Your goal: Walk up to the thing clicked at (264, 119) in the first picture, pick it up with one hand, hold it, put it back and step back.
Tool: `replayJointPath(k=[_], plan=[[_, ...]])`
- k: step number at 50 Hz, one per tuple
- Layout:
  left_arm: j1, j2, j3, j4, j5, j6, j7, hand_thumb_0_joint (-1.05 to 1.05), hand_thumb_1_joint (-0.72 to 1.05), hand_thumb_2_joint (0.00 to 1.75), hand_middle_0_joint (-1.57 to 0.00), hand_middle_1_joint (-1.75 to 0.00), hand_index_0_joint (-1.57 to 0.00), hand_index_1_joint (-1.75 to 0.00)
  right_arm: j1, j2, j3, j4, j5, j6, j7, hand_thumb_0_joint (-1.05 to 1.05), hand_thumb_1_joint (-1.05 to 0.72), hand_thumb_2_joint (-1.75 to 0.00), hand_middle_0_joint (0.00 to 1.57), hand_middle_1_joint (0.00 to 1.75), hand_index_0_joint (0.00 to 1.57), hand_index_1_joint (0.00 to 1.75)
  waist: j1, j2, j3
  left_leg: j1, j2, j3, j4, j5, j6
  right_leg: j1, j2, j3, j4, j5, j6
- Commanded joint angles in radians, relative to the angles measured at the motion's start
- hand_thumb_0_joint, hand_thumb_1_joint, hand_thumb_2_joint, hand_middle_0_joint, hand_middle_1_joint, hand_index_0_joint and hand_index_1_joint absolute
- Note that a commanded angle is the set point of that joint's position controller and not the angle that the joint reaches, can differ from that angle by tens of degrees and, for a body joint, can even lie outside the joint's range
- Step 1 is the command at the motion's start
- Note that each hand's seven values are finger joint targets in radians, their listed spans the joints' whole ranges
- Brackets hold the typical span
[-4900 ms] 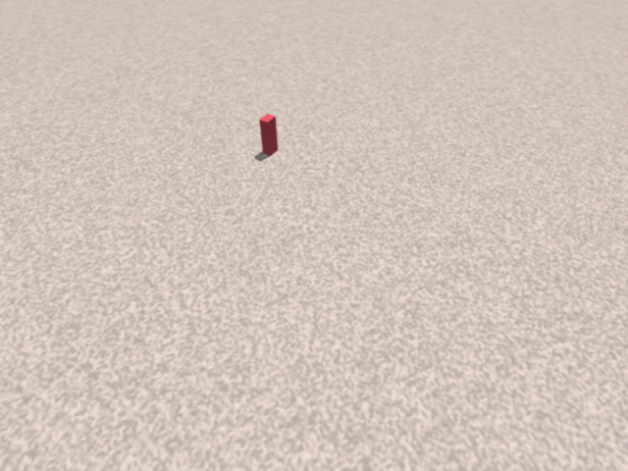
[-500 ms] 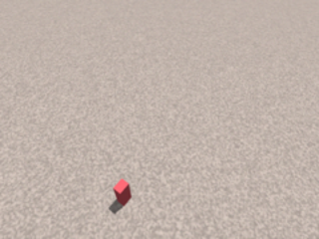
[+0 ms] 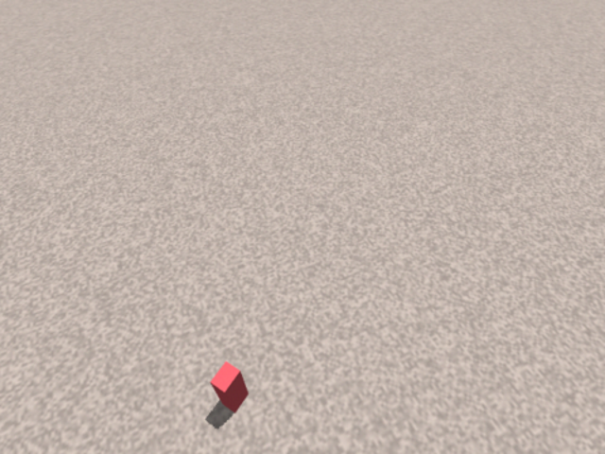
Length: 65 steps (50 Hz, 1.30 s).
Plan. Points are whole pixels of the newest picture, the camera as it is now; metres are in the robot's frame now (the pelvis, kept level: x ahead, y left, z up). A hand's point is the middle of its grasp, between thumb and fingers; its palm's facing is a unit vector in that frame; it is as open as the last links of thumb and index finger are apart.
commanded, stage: walk up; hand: left
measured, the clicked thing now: (230, 388) +0.42 +0.22 -0.66
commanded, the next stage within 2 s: stand in 0.98 s
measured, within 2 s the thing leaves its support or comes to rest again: neither
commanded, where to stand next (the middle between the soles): +0.07 +0.00 m, yaw +1 degrees
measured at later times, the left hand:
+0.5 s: hand out of the picture +0.09 +0.25 -0.14, palm faces -0.02 -0.94 -0.33, open 7.4 cm
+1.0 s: hand out of the picture +0.11 +0.25 -0.14, palm faces -0.02 -0.95 -0.32, open 7.4 cm
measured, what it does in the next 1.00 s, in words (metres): stands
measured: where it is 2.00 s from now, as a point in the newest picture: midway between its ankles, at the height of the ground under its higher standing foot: outside the picture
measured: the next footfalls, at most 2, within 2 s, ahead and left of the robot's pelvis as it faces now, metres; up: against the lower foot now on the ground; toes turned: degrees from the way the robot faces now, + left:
none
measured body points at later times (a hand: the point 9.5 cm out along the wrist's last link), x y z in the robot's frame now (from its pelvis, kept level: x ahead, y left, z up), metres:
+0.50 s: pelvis +0.01 +0.00 +0.02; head +0.02 +0.00 +0.47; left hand +0.09 +0.30 -0.12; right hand +0.10 -0.31 -0.11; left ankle +0.03 +0.12 -0.73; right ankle +0.04 -0.13 -0.73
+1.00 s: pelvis +0.03 +0.00 +0.02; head +0.04 +0.00 +0.47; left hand +0.11 +0.29 -0.12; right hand +0.11 -0.30 -0.12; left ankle +0.03 +0.12 -0.73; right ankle +0.04 -0.13 -0.73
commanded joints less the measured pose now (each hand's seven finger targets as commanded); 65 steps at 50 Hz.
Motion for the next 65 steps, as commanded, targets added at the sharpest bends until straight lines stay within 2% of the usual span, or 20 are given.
replayJointPath(k=[1,4,8,14,20,23,29,34,43,51,59,65], plan=[[-0.048,0.225,0.050,-0.011,-0.014,-0.020,0.017,0.00,0.90,0.90,-0.20,-0.30,-0.20,-0.30,-0.070,-0.233,-0.047,-0.018,-0.006,-0.037,-0.022,0.00,-0.90,-0.90,0.20,0.30,0.20,0.30,0.014,-0.031,-0.132,0.061,0.112,-0.139,-0.178,0.121,0.032,0.099,-0.092,0.107,-0.145,0.168,-0.060],[-0.080,0.214,0.046,0.013,-0.014,-0.013,0.016,0.00,0.90,0.90,-0.20,-0.30,-0.20,-0.30,-0.093,-0.229,-0.046,0.009,-0.008,-0.034,-0.021,0.00,-0.90,-0.90,0.20,0.30,0.20,0.30,0.014,-0.015,-0.114,0.064,0.120,-0.143,-0.227,0.094,0.027,0.112,-0.087,0.101,-0.186,0.130,-0.053],[-0.099,0.205,0.045,0.042,-0.009,-0.010,0.013,0.00,0.90,0.90,-0.20,-0.30,-0.20,-0.30,-0.112,-0.226,-0.046,0.036,-0.011,-0.033,-0.021,0.00,-0.90,-0.90,0.20,0.30,0.20,0.30,0.013,-0.008,-0.127,0.091,0.120,-0.133,-0.260,0.104,0.022,0.146,-0.090,0.094,-0.223,0.151,-0.046],[-0.109,0.204,0.047,0.069,-0.005,-0.007,0.010,0.00,0.90,0.90,-0.20,-0.30,-0.20,-0.30,-0.125,-0.221,-0.049,0.051,-0.015,-0.031,-0.021,0.00,-0.90,-0.90,0.20,0.30,0.20,0.30,0.009,-0.003,-0.104,0.105,0.118,-0.127,-0.299,0.054,0.015,0.132,-0.088,0.093,-0.268,0.119,-0.036],[-0.098,0.201,0.049,0.082,0.002,-0.009,0.009,0.00,0.90,0.90,-0.20,-0.30,-0.20,-0.30,-0.135,-0.222,-0.052,0.047,-0.014,-0.029,-0.020,0.00,-0.90,-0.90,0.20,0.30,0.20,0.30,0.007,-0.015,-0.121,0.146,0.120,-0.112,-0.290,0.088,0.018,0.133,-0.091,0.086,-0.290,0.138,-0.032],[-0.104,0.204,0.052,0.088,0.003,-0.009,0.010,0.00,0.90,0.90,-0.20,-0.30,-0.20,-0.30,-0.129,-0.218,-0.054,0.051,-0.014,-0.025,-0.019,0.00,-0.90,-0.90,0.20,0.30,0.20,0.30,0.001,-0.017,-0.102,0.145,0.116,-0.118,-0.298,0.069,0.011,0.115,-0.091,0.093,-0.303,0.107,-0.030],[-0.086,0.198,0.053,0.092,0.004,-0.011,0.011,0.00,0.90,0.90,-0.20,-0.30,-0.20,-0.30,-0.128,-0.219,-0.058,0.049,-0.014,-0.025,-0.021,0.00,-0.90,-0.90,0.20,0.30,0.20,0.30,0.004,-0.015,-0.127,0.171,0.120,-0.111,-0.294,0.123,0.014,0.135,-0.093,0.084,-0.299,0.168,-0.028],[-0.079,0.193,0.054,0.092,0.003,-0.010,0.014,0.00,0.90,0.90,-0.20,-0.30,-0.20,-0.30,-0.117,-0.209,-0.060,0.051,-0.012,-0.021,-0.022,0.00,-0.90,-0.90,0.20,0.30,0.20,0.30,0.001,-0.023,-0.113,0.178,0.119,-0.116,-0.298,0.127,0.011,0.126,-0.092,0.088,-0.306,0.139,-0.026],[-0.081,0.191,0.057,0.083,0.008,-0.011,0.017,0.00,0.90,0.90,-0.20,-0.30,-0.20,-0.30,-0.119,-0.205,-0.062,0.049,-0.014,-0.018,-0.022,0.00,-0.90,-0.90,0.20,0.30,0.20,0.30,-0.002,-0.017,-0.118,0.169,0.116,-0.113,-0.297,0.139,0.009,0.145,-0.094,0.085,-0.306,0.178,-0.025],[-0.077,0.193,0.054,0.065,0.008,-0.013,0.018,0.00,0.90,0.90,-0.20,-0.30,-0.20,-0.30,-0.112,-0.201,-0.062,0.044,-0.023,-0.024,-0.026,0.00,-0.90,-0.90,0.20,0.30,0.20,0.30,-0.001,-0.006,-0.139,0.178,0.129,-0.119,-0.303,0.230,-0.001,0.177,-0.097,0.081,-0.282,0.206,-0.027],[-0.073,0.194,0.050,0.050,0.009,-0.014,0.019,0.00,0.90,0.90,-0.20,-0.30,-0.20,-0.30,-0.106,-0.206,-0.062,0.036,-0.022,-0.022,-0.024,0.00,-0.90,-0.90,0.20,0.30,0.20,0.30,-0.001,-0.006,-0.119,0.169,0.124,-0.117,-0.312,0.196,-0.003,0.172,-0.099,0.079,-0.295,0.188,-0.025],[-0.077,0.198,0.049,0.043,0.008,-0.015,0.020,0.00,0.90,0.90,-0.20,-0.30,-0.20,-0.30,-0.099,-0.210,-0.065,0.035,-0.021,-0.021,-0.025,0.00,-0.90,-0.90,0.20,0.30,0.20,0.30,-0.004,-0.011,-0.132,0.189,0.128,-0.114,-0.301,0.242,0.002,0.184,-0.104,0.079,-0.290,0.238,-0.030]])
